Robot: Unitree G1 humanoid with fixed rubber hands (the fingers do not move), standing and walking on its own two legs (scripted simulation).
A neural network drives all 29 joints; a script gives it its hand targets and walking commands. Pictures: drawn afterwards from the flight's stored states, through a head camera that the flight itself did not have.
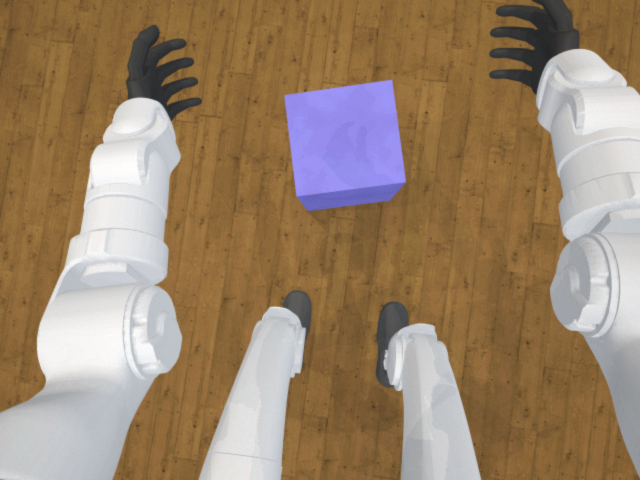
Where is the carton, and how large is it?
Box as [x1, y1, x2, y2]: [284, 80, 405, 210]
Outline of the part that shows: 391,80 284,95 296,196 307,210 389,200 405,182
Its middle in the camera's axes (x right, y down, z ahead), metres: +0.05 -0.18 +0.87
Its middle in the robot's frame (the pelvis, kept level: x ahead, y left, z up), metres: +0.57 +0.05 -0.54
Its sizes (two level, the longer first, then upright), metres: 0.210 0.200 0.250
